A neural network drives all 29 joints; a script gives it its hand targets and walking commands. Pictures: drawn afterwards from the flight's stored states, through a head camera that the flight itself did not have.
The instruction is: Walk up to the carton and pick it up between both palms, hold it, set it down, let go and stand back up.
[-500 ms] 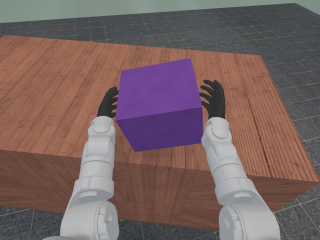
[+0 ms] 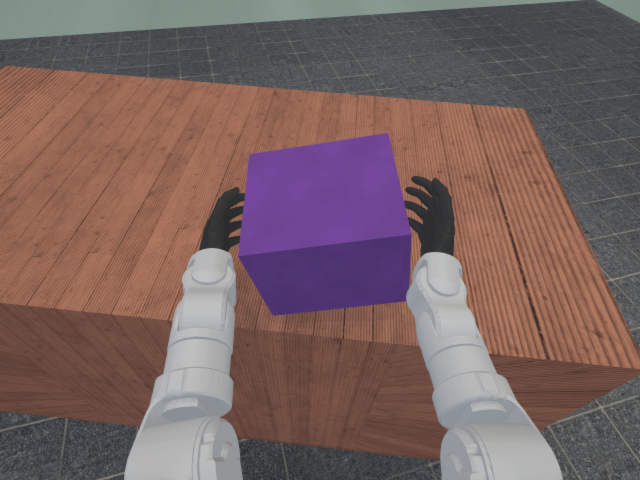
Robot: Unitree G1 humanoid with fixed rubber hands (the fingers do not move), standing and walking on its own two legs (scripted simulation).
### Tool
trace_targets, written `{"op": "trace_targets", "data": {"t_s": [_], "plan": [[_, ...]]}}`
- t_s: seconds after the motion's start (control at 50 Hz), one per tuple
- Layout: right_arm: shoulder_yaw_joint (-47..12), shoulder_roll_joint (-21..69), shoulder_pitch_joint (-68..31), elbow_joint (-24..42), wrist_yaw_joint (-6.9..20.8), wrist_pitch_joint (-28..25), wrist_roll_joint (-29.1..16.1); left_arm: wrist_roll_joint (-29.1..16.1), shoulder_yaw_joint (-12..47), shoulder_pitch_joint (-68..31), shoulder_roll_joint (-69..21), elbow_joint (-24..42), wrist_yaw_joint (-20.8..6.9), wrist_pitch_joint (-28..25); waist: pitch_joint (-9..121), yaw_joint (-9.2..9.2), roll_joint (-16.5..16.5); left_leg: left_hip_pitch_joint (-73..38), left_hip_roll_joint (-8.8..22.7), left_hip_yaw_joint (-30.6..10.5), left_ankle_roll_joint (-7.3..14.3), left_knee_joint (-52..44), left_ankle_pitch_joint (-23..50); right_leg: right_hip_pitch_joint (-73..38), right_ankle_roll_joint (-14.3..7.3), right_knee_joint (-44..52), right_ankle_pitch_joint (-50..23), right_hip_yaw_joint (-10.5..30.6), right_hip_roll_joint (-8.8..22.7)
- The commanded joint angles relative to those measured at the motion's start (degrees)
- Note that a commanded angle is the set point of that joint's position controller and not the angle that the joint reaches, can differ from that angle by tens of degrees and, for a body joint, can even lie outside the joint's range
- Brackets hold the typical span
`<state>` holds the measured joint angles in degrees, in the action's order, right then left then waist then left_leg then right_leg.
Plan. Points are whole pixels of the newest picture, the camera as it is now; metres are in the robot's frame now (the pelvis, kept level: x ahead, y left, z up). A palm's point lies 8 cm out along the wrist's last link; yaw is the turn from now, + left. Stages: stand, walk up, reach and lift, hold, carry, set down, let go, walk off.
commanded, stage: set down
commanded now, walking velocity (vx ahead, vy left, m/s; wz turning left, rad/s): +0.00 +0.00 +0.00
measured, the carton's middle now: (328, 227) +0.41 -0.01 +0.07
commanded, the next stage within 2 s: none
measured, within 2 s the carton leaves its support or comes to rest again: rests again in 1.42 s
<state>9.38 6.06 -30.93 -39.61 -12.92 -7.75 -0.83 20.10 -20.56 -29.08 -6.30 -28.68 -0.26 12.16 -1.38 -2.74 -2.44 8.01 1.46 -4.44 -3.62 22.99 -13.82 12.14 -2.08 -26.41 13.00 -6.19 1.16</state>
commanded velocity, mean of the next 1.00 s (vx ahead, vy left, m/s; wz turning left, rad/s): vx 0.00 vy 0.00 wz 0.00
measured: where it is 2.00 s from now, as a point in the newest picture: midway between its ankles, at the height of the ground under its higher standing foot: outside the picture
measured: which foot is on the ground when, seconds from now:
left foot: down 0.00-1.00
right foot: down 0.00-1.00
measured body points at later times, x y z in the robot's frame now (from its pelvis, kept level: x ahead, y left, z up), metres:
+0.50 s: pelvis +0.00 +0.00 +0.00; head +0.01 +0.01 +0.45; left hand +0.38 +0.13 +0.06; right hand +0.37 -0.15 +0.09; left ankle -0.01 +0.16 -0.74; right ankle +0.02 -0.09 -0.74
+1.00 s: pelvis +0.01 +0.00 +0.00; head +0.02 +0.00 +0.45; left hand +0.38 +0.13 +0.04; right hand +0.38 -0.15 +0.07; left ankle -0.01 +0.16 -0.74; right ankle +0.02 -0.09 -0.74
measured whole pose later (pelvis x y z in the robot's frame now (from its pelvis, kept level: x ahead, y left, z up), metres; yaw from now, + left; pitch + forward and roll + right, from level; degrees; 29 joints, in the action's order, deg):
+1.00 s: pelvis +0.01 +0.00 +0.00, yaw +0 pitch -1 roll +1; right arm 15.4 6.1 -30.9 -48.5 -10.1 -16.8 5.2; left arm 20.1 -21.6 -28.9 -6.3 -40.7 1.2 -1.0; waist -2.2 -2.7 -1.2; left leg 8.0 1.5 -4.3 -3.4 23.0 -14.5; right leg 12.1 -2.0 -26.4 13.6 -6.2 1.2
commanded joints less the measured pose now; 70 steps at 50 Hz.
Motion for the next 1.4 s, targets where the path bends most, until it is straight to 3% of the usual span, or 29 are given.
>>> {"op": "trace_targets", "data": {"t_s": [0.0,0.16,0.48,1.12,1.22,1.28,1.34,1.38], "plan": [[-16.61,30.71,-24.86,0.91,10.26,-1.23,10.19,-3.32,24.26,-34.13,-30.37,4.02,-8.29,-7.65,24.70,-1.43,4.76,3.11,-3.66,8.04,0.30,-5.61,16.29,-26.89,5.84,6.24,-28.12,1.52,-1.49],[-12.47,29.88,-24.55,-0.94,10.97,-1.49,13.22,-1.91,20.47,-33.61,-28.99,0.62,-9.38,-8.53,21.18,-1.51,3.88,4.20,-3.66,8.76,1.30,-7.33,11.93,-26.47,5.88,7.08,-23.72,1.30,-0.85],[-8.94,30.97,-24.97,-5.15,12.36,-4.69,16.19,-1.13,18.05,-34.59,-28.57,-3.22,-8.29,-13.55,21.35,-0.68,4.14,6.92,-3.36,9.50,1.49,-7.49,10.29,-25.53,5.59,6.33,-22.85,1.40,-0.51],[-6.05,29.35,-22.42,-13.58,11.83,-12.74,19.38,0.69,13.93,-29.00,-26.41,-11.87,-5.84,-22.85,20.69,0.23,3.24,11.47,-3.05,9.20,1.82,-5.39,12.78,-23.65,5.38,4.44,-28.57,2.02,-0.33],[-4.14,24.01,-21.87,-14.91,11.15,-13.13,18.74,0.70,11.26,-28.16,-21.22,-12.81,-4.76,-23.71,19.81,0.58,3.30,12.00,-3.01,9.47,2.06,-5.32,12.56,-22.89,5.24,4.51,-27.39,2.21,-0.35],[-2.31,15.89,-21.60,-16.09,9.98,-13.25,17.15,0.06,8.80,-27.49,-14.29,-13.73,-3.15,-24.11,18.79,1.07,3.40,13.06,-2.95,9.73,2.40,-5.39,11.87,-22.62,5.07,4.44,-26.48,2.55,-0.20],[-1.36,0.57,-21.08,-16.88,6.98,-13.57,12.81,-2.62,7.12,-26.45,-1.40,-13.24,0.74,-24.40,18.02,1.74,3.49,14.01,-2.76,10.13,2.54,-4.97,12.19,-22.10,4.71,4.27,-26.93,3.17,-0.28],[-2.14,-4.90,-23.56,-17.68,5.82,-13.22,8.47,-4.94,6.71,-27.51,2.17,-13.31,2.60,-23.76,18.90,2.60,3.22,14.83,-2.75,9.99,2.36,-3.75,13.59,-21.78,4.53,3.45,-29.10,4.34,-0.70]]}}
